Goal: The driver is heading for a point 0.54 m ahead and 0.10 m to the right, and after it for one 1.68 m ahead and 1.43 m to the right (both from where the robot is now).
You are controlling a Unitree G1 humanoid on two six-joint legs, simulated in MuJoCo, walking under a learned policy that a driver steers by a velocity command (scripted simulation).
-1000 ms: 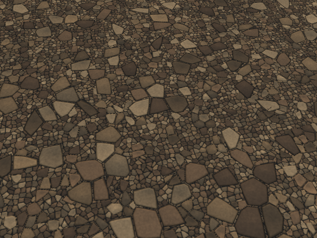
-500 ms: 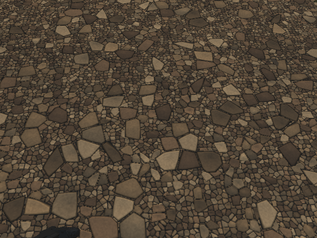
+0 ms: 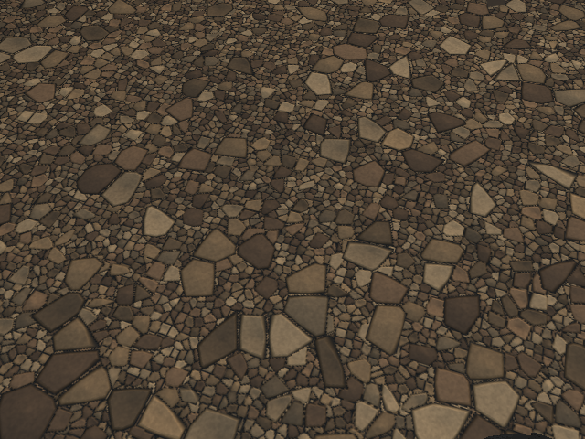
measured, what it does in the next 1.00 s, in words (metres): walks ahead, turning right: left foot, then right foot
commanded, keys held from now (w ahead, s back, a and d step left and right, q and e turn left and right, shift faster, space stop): w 0.24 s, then w+e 0.76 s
